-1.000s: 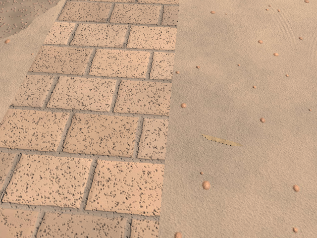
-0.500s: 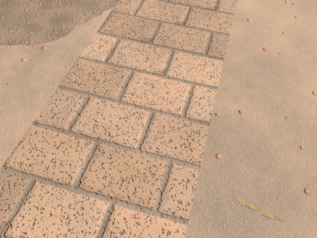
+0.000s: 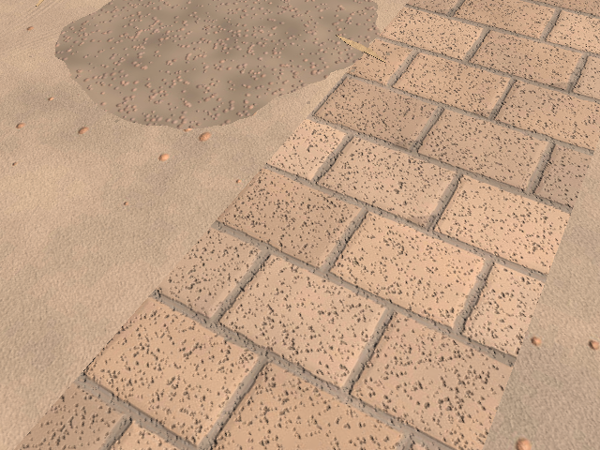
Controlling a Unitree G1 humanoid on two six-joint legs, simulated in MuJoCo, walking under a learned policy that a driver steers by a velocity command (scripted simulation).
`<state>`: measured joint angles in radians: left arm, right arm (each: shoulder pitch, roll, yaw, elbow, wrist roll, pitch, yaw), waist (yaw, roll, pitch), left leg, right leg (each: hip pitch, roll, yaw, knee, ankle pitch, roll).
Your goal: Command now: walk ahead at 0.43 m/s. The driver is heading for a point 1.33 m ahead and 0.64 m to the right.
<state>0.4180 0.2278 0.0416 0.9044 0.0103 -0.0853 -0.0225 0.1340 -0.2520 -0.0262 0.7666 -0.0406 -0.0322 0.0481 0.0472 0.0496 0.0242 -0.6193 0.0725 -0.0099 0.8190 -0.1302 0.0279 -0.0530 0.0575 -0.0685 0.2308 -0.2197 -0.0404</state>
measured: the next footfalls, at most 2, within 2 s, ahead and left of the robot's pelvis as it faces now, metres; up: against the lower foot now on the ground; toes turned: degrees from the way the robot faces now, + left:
left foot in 0.14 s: +0.24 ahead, +0.12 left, +0.00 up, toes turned -1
right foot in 0.58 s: +0.15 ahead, -0.09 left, +0.00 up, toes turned -21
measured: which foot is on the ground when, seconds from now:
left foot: up 0.00-0.12, down 0.14-0.58, up 0.60-1.00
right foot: down 0.00-0.16, up 0.18-0.56, down 0.58-1.00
